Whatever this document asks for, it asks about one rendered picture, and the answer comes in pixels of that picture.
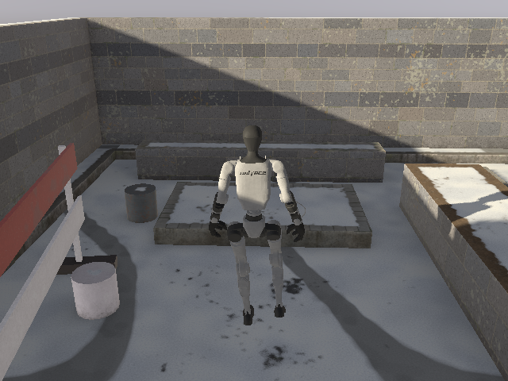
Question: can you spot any left robot shin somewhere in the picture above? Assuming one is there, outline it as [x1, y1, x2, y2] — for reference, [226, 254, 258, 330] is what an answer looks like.
[236, 264, 251, 315]

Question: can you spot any robot head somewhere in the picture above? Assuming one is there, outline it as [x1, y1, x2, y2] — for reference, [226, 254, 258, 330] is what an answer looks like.
[240, 125, 267, 164]

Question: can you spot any robot left upper arm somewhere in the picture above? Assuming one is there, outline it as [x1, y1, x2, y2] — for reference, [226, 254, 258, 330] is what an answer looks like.
[216, 160, 237, 204]

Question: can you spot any left robot hand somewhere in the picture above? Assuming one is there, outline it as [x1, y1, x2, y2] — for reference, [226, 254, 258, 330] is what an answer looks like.
[209, 221, 227, 237]

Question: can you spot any right robot forearm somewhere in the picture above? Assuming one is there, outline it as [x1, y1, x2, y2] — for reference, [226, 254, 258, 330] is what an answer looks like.
[285, 191, 302, 225]

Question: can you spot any right robot hand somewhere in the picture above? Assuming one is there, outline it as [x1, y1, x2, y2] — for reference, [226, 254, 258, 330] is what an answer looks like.
[287, 223, 305, 242]

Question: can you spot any robot right upper arm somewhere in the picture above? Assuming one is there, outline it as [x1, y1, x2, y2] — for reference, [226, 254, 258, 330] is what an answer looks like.
[269, 160, 293, 203]

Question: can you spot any left robot forearm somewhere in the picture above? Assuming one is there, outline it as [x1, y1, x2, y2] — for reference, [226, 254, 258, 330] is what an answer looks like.
[210, 192, 225, 223]

